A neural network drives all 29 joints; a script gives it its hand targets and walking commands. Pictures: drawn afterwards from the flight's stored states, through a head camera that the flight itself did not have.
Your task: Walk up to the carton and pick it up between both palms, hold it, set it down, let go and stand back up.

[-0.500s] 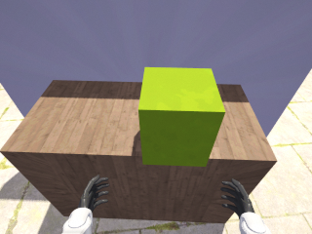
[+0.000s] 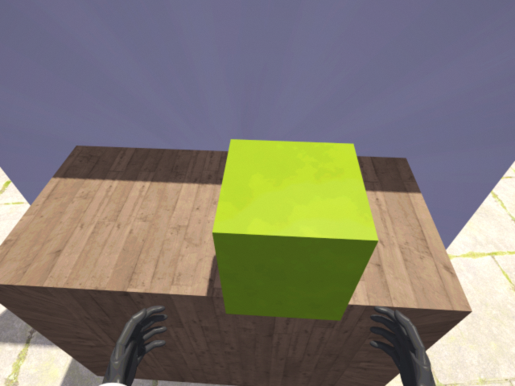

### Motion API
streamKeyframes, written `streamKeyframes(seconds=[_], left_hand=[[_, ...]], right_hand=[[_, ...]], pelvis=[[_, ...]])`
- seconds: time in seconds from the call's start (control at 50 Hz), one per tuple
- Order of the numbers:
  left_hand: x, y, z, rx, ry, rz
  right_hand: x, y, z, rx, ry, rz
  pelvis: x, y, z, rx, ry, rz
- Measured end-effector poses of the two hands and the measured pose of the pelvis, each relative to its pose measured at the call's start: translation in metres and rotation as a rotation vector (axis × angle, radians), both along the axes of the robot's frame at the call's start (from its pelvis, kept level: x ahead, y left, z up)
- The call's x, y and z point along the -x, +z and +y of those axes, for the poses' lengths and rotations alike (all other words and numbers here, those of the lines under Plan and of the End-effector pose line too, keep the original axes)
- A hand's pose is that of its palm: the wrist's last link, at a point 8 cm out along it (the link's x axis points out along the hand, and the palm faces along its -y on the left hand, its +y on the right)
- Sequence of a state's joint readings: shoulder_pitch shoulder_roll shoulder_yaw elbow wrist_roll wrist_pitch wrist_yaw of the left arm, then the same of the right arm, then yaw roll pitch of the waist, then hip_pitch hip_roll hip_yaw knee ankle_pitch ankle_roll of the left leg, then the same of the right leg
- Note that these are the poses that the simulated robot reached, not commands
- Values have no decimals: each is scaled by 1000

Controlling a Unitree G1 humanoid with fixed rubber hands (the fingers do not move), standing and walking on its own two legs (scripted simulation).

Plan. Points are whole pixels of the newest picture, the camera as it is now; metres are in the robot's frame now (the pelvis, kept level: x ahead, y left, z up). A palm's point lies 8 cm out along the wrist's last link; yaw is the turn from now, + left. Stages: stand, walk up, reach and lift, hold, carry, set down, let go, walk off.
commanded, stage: reach and lift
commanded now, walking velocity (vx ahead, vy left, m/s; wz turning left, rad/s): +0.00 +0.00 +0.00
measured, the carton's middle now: (287, 232) +0.38 -0.03 +0.03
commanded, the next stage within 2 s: none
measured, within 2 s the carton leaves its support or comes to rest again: neither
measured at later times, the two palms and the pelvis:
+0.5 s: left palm (123, 330) +0.21 +0.22 +0.02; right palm (415, 339) +0.20 -0.19 +0.02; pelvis -0.02 +0.00 +0.00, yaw -1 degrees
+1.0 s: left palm (131, 265) +0.28 +0.21 +0.08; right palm (420, 277) +0.27 -0.20 +0.08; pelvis -0.04 +0.00 +0.00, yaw +0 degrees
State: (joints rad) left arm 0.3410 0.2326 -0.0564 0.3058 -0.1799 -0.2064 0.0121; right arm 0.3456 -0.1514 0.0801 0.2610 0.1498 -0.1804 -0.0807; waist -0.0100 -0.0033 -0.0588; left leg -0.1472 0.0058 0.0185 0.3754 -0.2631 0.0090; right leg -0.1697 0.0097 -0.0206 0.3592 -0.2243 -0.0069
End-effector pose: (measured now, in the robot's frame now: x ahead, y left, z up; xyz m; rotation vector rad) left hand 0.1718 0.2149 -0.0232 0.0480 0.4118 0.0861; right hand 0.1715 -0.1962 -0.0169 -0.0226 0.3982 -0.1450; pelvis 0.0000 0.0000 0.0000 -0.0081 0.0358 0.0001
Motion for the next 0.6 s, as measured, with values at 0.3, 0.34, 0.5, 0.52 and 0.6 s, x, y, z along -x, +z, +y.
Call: streamKeyframes(seconds=[0.3,0.34,0.5,0.52,0.6], left_hand=[[-24,23,-6,11,-26,-139],[-26,26,-4,13,-22,-149],[-38,41,1,24,-9,-165],[-41,43,1,23,-10,-166],[-52,56,1,21,-15,-177]], right_hand=[[-12,20,-3,-10,-23,-129],[-13,23,-3,-12,-23,-134],[-31,42,2,-5,-8,-157],[-34,44,2,-5,-9,-159],[-46,57,4,-9,-12,-170]], pelvis=[[6,-1,-2,-4,-11,-16],[9,-1,-2,-4,-13,-22],[24,-1,0,-5,-13,-33],[26,-1,0,-6,-12,-34],[33,-2,1,-6,-9,-35]])
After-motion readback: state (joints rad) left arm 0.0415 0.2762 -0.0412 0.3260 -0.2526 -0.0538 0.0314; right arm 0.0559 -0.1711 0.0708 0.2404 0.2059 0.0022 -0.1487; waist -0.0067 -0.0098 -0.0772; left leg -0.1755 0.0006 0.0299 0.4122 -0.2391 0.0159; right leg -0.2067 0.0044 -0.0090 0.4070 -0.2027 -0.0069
